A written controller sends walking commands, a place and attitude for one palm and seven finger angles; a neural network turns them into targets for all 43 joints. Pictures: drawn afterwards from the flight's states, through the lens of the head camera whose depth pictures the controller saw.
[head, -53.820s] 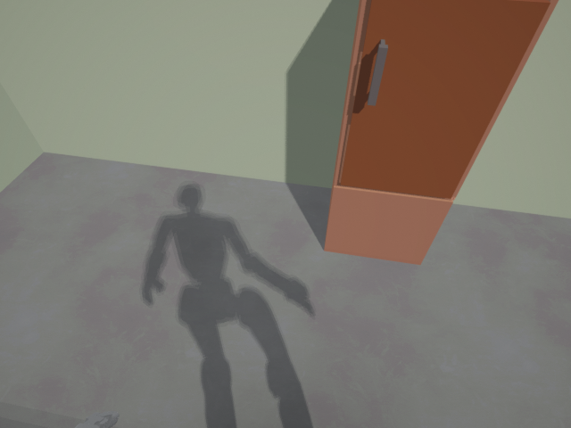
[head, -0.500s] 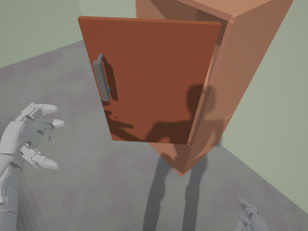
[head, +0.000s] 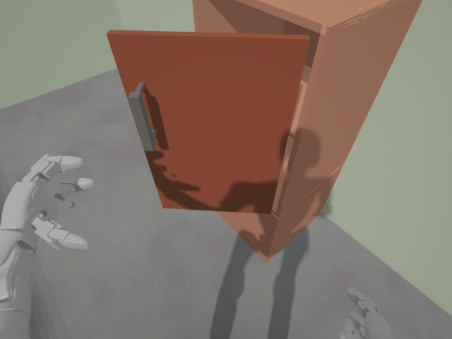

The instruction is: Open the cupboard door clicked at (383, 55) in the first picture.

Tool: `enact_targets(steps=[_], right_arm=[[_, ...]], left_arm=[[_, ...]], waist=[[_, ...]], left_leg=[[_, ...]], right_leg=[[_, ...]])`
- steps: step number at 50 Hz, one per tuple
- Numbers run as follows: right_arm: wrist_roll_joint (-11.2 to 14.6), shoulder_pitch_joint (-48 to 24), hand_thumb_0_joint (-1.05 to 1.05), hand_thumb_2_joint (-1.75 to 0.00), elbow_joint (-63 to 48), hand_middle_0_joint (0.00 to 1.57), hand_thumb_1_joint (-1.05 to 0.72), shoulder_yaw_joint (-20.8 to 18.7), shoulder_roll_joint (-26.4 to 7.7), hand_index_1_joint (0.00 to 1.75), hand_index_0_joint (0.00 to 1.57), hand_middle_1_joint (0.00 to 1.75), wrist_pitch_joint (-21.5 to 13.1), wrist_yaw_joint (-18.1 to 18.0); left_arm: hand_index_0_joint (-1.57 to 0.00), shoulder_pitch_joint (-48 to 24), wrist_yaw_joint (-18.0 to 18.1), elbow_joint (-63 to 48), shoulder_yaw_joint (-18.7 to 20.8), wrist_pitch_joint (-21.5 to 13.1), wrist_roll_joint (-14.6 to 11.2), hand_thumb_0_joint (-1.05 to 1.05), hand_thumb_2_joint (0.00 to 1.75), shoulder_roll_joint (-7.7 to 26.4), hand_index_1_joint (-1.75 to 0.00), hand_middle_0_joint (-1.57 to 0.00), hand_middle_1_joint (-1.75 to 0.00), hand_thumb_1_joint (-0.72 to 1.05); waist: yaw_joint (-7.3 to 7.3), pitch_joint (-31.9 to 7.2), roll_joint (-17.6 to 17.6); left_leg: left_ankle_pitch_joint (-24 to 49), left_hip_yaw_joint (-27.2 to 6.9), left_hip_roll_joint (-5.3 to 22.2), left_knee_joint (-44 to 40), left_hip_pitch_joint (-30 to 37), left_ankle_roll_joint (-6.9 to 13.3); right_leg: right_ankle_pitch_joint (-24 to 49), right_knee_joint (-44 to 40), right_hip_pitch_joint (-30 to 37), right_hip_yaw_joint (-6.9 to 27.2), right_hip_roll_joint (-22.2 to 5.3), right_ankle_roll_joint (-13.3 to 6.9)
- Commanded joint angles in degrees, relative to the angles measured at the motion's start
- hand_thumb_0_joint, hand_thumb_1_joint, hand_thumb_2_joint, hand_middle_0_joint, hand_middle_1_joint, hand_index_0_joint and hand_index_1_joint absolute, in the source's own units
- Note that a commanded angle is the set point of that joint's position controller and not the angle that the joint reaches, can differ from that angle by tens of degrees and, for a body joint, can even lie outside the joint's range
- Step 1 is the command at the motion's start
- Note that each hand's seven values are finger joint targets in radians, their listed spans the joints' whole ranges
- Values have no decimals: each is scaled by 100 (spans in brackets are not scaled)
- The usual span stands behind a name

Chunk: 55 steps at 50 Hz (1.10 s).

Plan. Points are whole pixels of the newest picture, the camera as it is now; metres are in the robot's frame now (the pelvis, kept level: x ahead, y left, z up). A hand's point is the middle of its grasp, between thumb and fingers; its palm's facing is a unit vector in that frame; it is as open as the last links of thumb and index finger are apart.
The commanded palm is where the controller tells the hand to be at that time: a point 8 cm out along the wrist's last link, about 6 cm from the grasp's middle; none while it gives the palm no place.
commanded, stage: move the hooked fingers beside the handle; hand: left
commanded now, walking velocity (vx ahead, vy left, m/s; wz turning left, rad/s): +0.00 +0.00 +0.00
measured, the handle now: (145, 117) +0.54 +0.23 +0.09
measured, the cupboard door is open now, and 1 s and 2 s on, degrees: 46 46 46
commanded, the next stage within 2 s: none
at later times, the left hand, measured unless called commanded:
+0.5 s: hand (91, 171) +0.37 +0.28 +0.10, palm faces +0.05 -1.00 -0.02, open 13.9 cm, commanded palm +0.34 +0.33 +0.10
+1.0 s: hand (104, 148) +0.43 +0.28 +0.10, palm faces +0.00 -1.00 -0.01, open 14.0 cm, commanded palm +0.41 +0.32 +0.10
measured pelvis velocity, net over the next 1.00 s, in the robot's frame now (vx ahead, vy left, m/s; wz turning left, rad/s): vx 0.00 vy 0.02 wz -0.02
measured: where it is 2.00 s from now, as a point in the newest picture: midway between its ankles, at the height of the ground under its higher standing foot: outside the picture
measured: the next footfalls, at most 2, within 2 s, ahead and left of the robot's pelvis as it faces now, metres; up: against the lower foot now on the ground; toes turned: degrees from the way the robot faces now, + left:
none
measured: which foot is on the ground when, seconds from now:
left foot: down 0.00-1.00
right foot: down 0.00-1.00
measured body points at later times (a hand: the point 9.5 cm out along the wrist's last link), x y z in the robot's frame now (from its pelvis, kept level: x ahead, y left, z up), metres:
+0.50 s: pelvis +0.00 -0.01 +0.00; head +0.05 -0.01 +0.44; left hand +0.36 +0.33 +0.10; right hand +0.10 -0.28 -0.10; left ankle +0.01 +0.10 -0.73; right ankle +0.00 -0.10 -0.73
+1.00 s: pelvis +0.00 +0.02 -0.01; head +0.07 +0.03 +0.43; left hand +0.42 +0.33 +0.10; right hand +0.07 -0.26 -0.11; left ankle +0.01 +0.10 -0.73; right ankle +0.00 -0.10 -0.72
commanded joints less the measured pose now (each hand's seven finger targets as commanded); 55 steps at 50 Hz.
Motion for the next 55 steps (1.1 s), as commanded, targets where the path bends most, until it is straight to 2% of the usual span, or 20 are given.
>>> enact_targets(steps=[1,5,8,10,14,15,19,23,24,25,29,33,36,41,45,47,49,50,51,55], right_arm=[[31,-259,0,-90,-740,20,-90,-322,-834,30,20,30,-291,-122],[24,-132,0,-90,-631,20,-90,-320,-865,30,20,30,-286,-150],[23,-65,0,-90,-571,20,-90,-334,-889,30,20,30,-274,-154],[35,4,0,-90,-558,20,-90,-340,-914,30,20,30,-227,-134],[23,112,0,-90,-608,20,-90,-371,-971,30,20,30,-125,-69],[33,99,0,-90,-652,20,-90,-366,-946,30,20,30,-107,-44],[-3,267,0,-90,-686,20,-90,-414,-1006,30,20,30,22,9],[-1,363,0,-90,-658,20,-90,-437,-977,30,20,30,105,35],[-4,411,0,-90,-641,20,-90,-443,-984,30,20,30,139,32],[-3,421,0,-90,-638,20,-90,-449,-980,30,20,30,145,35],[8,549,0,-90,-512,20,-90,-456,-1054,30,20,30,225,-9],[-5,617,0,-90,-475,20,-90,-462,-1047,30,20,30,264,-12],[-24,713,0,-90,-437,20,-90,-468,-1075,30,20,30,350,5],[-63,791,0,-90,-468,20,-90,-455,-1086,30,20,30,469,46],[-75,871,0,-90,-440,20,-90,-439,-1097,30,20,30,586,73],[-101,928,0,-90,-443,20,-90,-450,-1107,30,20,30,615,86],[-113,982,0,-90,-432,20,-90,-450,-1099,30,20,30,659,93],[-119,1020,0,-90,-395,20,-90,-455,-1114,30,20,30,682,99],[-117,1021,0,-90,-377,20,-90,-454,-1106,30,20,30,700,103],[-145,1160,0,-90,-284,20,-90,-462,-1158,30,20,30,786,95]], left_arm=[[-30,-2213,-7,-976,444,-438,-68,0,30,1766,-120,-30,-120,-50],[-30,-2815,-98,-665,362,-641,-29,0,30,1887,-120,-30,-120,-50],[-30,-2941,-145,-249,393,-685,3,0,30,1973,-120,-30,-120,-50],[-30,-2918,-193,109,374,-620,11,0,30,1982,-120,-30,-120,-50],[-30,-2780,-126,510,613,-523,50,0,30,2259,-120,-30,-120,-50],[-30,-2910,-125,477,494,-531,81,0,30,2147,-120,-30,-120,-50],[-30,-2878,-41,589,964,-683,80,0,30,2645,-120,-30,-120,-50],[-30,-3271,-61,619,868,-879,194,0,30,2600,-120,-30,-120,-50],[-30,-3524,-100,553,721,-914,192,0,30,2533,-120,-30,-120,-50],[-30,-3548,-139,662,727,-926,189,0,30,2512,-120,-30,-120,-50],[-30,-3951,-283,1106,580,-947,173,0,30,2506,-120,-30,-120,-50],[-30,-4254,-308,1285,352,-955,250,0,30,2353,-120,-30,-120,-50],[-30,-4415,-229,1523,454,-986,298,0,30,2524,-120,-30,-120,-50],[-30,-4694,-62,1805,511,-1073,410,0,30,2614,-120,-30,-120,-50],[-30,-5174,39,2020,399,-1137,572,0,30,2670,-120,-30,-120,-50],[-30,-5256,84,2045,436,-1208,623,0,30,2724,-120,-30,-120,-50],[-30,-5511,91,1983,231,-1273,619,0,30,2526,-120,-30,-120,-50],[-30,-5560,92,2045,279,-1291,645,0,30,2587,-120,-30,-120,-50],[-30,-5659,90,2118,166,-1300,645,0,30,2467,-120,-30,-120,-50],[-30,-5878,147,2416,245,-1307,664,0,30,2556,-120,-30,-120,-50]], waist=[[-207,-1028,239],[-287,-1246,306],[-269,-1396,347],[-261,-1348,155],[-119,-1450,0],[-159,-1457,91],[-81,-1607,-197],[-195,-1692,327],[-284,-1706,189],[-260,-1720,368],[-424,-1617,101],[-416,-1826,419],[-431,-1872,215],[-395,-1958,229],[-509,-1905,359],[-485,-2047,438],[-580,-2188,518],[-574,-2247,571],[-623,-2153,636],[-656,-2242,370]], left_leg=[[916,-372,-136,-434,565,54],[933,-388,-142,-348,595,68],[975,-395,-157,-291,553,66],[987,-375,-150,-278,424,71],[1189,-359,-153,-250,222,66],[1180,-319,-166,-248,219,77],[1374,-275,-144,-181,20,89],[1461,-217,-161,-141,164,101],[1516,-233,-129,-124,218,112],[1426,-222,-151,-112,227,109],[1257,-275,-120,-80,190,129],[1437,-348,-132,-69,386,109],[1553,-390,-104,-33,366,106],[1650,-450,-76,-44,365,74],[1626,-479,-46,-2,364,68],[1738,-555,-23,2,462,32],[1953,-568,8,73,674,23],[2004,-611,29,77,749,0],[1918,-631,39,71,770,-21],[2036,-688,59,101,700,-17]], right_leg=[[970,-518,119,534,65,73],[1000,-465,137,591,66,65],[1074,-415,155,601,43,62],[1161,-394,175,611,42,70],[1428,-287,340,600,27,65],[1477,-293,298,636,32,87],[1828,-195,572,688,31,110],[1952,-146,384,700,63,107],[1988,-125,357,670,79,102],[1901,-151,298,706,89,102],[1629,-167,20,642,109,87],[1633,-119,-167,560,125,46],[1697,-67,-214,532,152,50],[1612,15,-323,473,162,29],[1484,43,-552,469,181,29],[1428,92,-606,431,185,12],[1460,115,-740,423,205,8],[1414,115,-819,416,221,14],[1297,106,-950,398,218,19],[1329,142,-964,377,234,24]])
